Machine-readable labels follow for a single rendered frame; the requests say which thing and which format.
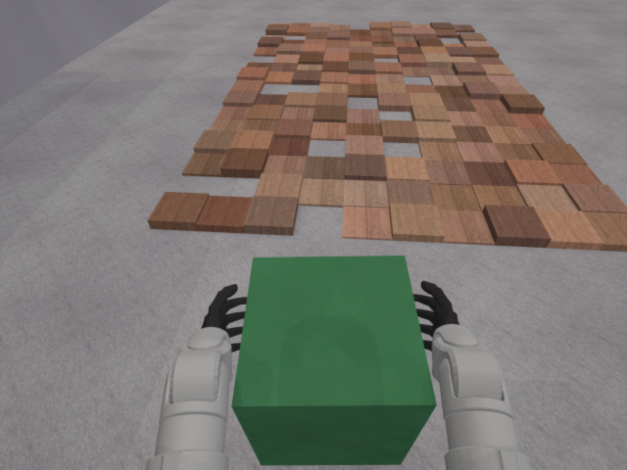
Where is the left robot hand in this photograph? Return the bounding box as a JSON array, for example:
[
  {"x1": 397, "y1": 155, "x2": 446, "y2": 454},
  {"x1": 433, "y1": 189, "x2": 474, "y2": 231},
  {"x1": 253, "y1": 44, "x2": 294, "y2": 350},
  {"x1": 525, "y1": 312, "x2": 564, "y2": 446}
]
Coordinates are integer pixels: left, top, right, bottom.
[{"x1": 201, "y1": 284, "x2": 247, "y2": 353}]

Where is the right robot hand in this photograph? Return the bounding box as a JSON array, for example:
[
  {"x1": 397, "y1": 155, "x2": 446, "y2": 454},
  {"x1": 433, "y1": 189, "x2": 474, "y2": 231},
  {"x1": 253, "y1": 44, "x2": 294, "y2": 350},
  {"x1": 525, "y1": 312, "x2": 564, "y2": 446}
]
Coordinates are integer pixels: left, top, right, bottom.
[{"x1": 413, "y1": 281, "x2": 459, "y2": 351}]

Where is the robot right forearm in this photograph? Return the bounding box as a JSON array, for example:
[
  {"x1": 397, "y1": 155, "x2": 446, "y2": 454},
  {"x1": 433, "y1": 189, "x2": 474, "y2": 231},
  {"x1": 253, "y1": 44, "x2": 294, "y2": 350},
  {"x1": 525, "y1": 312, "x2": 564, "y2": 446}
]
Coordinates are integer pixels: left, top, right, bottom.
[{"x1": 432, "y1": 324, "x2": 533, "y2": 470}]

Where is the carton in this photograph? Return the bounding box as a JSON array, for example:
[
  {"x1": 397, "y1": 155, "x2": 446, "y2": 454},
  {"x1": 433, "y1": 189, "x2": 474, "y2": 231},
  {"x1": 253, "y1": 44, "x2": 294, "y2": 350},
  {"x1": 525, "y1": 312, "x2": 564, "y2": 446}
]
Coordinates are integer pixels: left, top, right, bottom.
[{"x1": 231, "y1": 256, "x2": 437, "y2": 465}]

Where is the robot left forearm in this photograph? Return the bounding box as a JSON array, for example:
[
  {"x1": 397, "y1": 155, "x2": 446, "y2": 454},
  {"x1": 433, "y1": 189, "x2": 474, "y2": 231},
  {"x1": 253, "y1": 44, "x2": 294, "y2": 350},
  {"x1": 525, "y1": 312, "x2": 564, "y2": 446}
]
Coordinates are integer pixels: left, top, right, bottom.
[{"x1": 145, "y1": 327, "x2": 232, "y2": 470}]

